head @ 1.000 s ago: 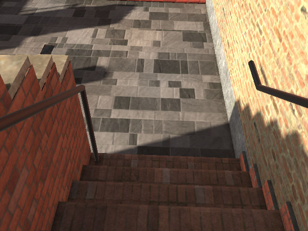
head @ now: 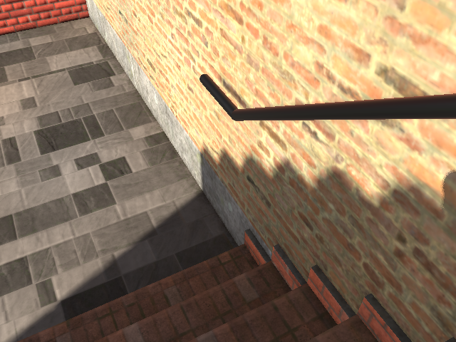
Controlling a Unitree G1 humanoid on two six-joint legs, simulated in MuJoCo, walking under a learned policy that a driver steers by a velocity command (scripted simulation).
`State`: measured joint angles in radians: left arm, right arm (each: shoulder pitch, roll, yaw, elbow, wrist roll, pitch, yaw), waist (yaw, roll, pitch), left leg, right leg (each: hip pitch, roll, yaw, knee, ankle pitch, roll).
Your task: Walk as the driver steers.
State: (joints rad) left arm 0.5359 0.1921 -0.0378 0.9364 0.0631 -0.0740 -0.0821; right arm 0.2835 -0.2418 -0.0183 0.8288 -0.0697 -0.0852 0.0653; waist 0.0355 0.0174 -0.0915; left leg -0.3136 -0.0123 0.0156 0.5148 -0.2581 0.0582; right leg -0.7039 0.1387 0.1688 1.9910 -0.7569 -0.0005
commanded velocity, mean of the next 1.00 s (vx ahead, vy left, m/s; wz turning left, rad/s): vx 0.18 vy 0.00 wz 0.18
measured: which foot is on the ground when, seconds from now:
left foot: down 0.00-0.36, up 0.38-0.62, down 0.64-1.00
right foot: up 0.00-0.32, down 0.34-0.66, up 0.68-1.00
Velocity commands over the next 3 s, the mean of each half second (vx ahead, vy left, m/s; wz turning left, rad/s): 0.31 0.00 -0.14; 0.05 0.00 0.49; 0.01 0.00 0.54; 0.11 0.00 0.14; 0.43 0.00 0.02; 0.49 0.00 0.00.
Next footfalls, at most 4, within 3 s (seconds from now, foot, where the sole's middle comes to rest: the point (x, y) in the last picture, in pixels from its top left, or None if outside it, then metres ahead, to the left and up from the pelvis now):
0.34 right None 0.21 -0.11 -0.77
0.64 left None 0.12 0.19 -0.77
1.04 right None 0.36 0.09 -0.96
1.54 left None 0.22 0.35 -0.96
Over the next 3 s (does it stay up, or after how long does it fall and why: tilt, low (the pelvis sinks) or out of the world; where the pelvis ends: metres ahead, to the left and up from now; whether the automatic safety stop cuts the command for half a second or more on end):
stays up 0.70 0.46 -0.55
